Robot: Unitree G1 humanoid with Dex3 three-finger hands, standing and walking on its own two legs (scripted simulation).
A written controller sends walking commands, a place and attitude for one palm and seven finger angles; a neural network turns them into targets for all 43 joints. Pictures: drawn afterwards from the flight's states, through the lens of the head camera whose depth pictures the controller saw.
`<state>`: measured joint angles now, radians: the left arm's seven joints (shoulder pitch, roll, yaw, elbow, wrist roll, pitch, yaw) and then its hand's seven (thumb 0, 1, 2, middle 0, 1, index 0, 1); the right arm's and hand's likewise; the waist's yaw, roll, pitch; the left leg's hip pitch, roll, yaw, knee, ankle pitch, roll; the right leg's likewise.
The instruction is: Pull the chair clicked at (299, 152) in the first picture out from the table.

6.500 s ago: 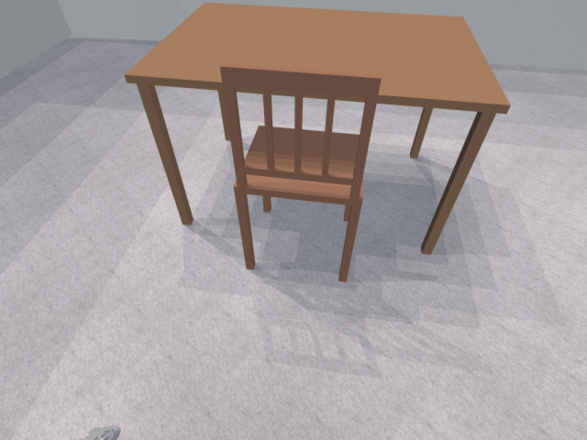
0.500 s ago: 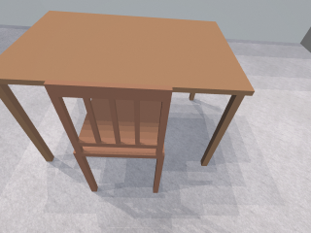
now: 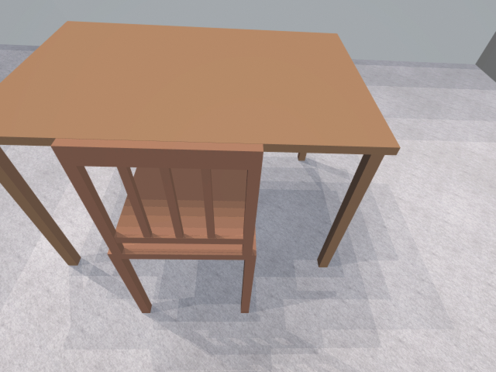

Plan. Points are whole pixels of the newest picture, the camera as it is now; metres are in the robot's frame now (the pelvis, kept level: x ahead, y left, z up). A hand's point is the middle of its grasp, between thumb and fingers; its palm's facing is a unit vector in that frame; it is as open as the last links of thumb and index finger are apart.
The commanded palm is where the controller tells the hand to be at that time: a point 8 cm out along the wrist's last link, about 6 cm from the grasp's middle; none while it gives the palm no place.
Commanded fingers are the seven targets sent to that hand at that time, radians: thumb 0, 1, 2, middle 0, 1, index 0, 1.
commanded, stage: look again from close up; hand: left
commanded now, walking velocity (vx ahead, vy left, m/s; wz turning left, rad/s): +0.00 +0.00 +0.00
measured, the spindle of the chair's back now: (173, 204) +0.49 +0.21 -0.09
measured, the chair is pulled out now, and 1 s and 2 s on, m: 0.00 0.00 0.00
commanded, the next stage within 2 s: none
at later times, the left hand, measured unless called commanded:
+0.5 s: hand out of the picture -0.02 +0.15 -0.18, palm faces +0.03 -0.99 -0.15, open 7.4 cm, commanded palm none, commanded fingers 0.00 0.90 0.90 -0.20 -0.30 -0.20 -0.30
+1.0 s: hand out of the picture -0.02 +0.15 -0.18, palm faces +0.04 -0.99 -0.16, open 7.4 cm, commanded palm none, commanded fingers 0.00 0.90 0.90 -0.20 -0.30 -0.20 -0.30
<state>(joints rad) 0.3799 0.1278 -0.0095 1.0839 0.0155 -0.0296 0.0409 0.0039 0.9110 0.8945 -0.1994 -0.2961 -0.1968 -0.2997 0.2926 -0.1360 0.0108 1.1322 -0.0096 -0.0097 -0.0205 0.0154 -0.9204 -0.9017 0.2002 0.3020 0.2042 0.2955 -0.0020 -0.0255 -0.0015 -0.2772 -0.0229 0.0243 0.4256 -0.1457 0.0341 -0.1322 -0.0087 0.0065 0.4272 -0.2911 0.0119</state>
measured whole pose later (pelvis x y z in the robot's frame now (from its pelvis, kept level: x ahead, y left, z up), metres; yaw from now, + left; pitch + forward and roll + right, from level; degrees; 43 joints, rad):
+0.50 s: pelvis +0.02 -0.01 +0.00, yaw +0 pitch -1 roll +0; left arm 0.38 0.13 -0.01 1.10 0.01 -0.03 0.04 0.00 0.91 0.89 -0.20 -0.30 -0.20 -0.30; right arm 0.28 -0.14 0.02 1.15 -0.01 -0.01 -0.03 0.01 -0.92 -0.90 0.20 0.30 0.20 0.30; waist 0.00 -0.03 0.01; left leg -0.24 -0.02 0.03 0.42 -0.17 0.02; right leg -0.09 0.00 0.01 0.41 -0.30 0.00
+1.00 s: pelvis +0.02 -0.01 +0.00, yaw -1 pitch -1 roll +0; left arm 0.39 0.13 -0.01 1.11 0.01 -0.03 0.04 0.00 0.91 0.89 -0.20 -0.30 -0.20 -0.30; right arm 0.28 -0.14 0.02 1.15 -0.01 -0.01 -0.03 0.01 -0.92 -0.90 0.20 0.30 0.20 0.30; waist 0.01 -0.03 0.00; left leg -0.23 -0.02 0.03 0.41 -0.17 0.02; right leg -0.08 0.00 0.01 0.40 -0.31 0.00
